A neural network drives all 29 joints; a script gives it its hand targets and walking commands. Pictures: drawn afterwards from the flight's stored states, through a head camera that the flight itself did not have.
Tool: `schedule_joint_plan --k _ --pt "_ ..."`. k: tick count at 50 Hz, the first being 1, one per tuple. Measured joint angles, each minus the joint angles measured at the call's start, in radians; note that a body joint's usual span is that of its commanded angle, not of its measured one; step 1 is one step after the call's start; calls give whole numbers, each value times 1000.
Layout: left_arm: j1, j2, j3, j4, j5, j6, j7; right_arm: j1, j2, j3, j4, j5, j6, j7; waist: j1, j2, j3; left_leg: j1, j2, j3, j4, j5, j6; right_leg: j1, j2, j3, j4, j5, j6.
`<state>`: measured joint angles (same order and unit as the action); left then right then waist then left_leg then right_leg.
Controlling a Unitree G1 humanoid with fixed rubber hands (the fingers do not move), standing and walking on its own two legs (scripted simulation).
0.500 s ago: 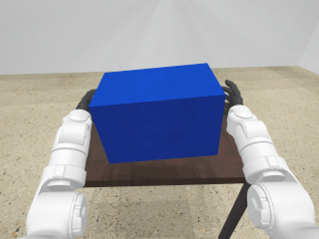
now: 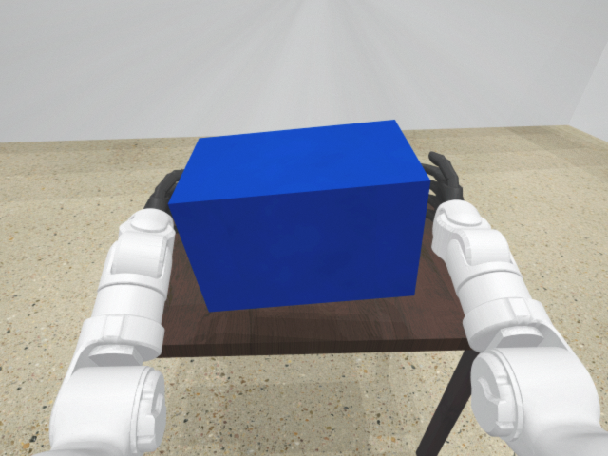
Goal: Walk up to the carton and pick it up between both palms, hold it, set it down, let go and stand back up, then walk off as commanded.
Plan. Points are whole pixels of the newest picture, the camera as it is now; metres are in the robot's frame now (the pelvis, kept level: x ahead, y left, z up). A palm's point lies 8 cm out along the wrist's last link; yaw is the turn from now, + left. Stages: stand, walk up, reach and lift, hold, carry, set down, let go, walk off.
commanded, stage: hold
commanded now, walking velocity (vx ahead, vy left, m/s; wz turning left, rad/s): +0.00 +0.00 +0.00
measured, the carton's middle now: (303, 214) +0.42 +0.03 +0.18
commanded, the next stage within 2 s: set down in 0.90 s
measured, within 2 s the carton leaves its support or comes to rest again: neither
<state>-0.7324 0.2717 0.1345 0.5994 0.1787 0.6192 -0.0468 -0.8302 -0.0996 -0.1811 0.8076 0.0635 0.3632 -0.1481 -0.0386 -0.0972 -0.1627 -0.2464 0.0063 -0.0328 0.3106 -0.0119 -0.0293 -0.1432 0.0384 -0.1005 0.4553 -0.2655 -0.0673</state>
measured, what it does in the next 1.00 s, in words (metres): stands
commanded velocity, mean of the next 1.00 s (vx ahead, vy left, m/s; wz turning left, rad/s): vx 0.00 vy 0.00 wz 0.00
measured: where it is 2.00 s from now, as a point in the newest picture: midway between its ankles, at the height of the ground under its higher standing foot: outside the picture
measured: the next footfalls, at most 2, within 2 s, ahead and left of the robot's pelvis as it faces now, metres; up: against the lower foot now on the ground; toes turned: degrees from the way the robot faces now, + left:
none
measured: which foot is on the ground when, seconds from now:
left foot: down 0.00-1.00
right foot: down 0.00-1.00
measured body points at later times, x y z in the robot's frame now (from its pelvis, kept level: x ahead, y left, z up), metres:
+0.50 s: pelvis +0.00 +0.00 +0.00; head -0.08 +0.04 +0.44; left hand +0.39 +0.22 +0.19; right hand +0.39 -0.16 +0.23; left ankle +0.10 +0.14 -0.74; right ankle +0.00 -0.06 -0.74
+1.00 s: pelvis +0.00 +0.00 +0.00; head -0.08 +0.04 +0.44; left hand +0.39 +0.22 +0.19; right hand +0.39 -0.16 +0.23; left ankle +0.10 +0.14 -0.74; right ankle +0.00 -0.06 -0.74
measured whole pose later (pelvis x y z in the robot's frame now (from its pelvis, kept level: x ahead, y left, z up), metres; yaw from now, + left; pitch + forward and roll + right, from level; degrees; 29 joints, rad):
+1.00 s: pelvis +0.00 +0.00 +0.00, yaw +0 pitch -3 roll +1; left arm -0.73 0.27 0.14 0.59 0.18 0.62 -0.05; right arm -0.83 -0.10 -0.18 0.80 0.06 0.36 -0.15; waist -0.04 -0.10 -0.16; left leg -0.24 0.01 -0.03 0.31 -0.01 -0.03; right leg -0.14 0.04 -0.10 0.45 -0.27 -0.07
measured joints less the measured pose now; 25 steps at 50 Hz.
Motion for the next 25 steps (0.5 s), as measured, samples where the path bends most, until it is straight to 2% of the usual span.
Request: schedule_joint_plan --k 25 --pt "1 -2 4 -5 4 2 -2 0 0 -1 -4 0 2 0 0 0 0 0 0 0 0 0 0 0 0 0 0 0 0"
